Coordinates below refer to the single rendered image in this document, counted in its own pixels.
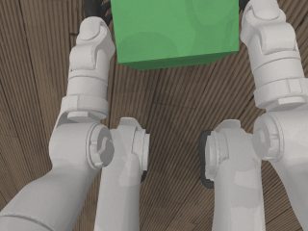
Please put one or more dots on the robot right foot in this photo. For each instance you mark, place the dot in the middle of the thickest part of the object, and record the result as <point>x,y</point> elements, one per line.
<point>201,155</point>

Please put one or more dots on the right robot thigh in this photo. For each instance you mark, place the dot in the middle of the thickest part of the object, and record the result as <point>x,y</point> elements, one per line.
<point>239,200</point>

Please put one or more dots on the robot left upper arm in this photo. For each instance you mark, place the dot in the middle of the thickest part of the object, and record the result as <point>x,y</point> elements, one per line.
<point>55,201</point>

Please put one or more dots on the carton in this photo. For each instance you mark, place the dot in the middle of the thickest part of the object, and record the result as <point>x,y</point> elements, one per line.
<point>154,34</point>

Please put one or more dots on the robot right upper arm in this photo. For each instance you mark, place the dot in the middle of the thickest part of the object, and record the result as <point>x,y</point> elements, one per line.
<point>282,139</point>

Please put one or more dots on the robot right hand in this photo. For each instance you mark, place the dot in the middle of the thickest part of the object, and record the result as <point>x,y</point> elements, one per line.
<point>243,3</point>

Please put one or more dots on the right robot forearm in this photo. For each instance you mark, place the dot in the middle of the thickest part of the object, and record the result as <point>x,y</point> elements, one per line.
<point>274,58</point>

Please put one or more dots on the left robot forearm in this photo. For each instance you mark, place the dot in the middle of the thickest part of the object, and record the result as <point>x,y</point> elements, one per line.
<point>88,75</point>

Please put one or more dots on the robot left hand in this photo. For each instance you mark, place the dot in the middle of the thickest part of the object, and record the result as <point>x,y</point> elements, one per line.
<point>95,8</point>

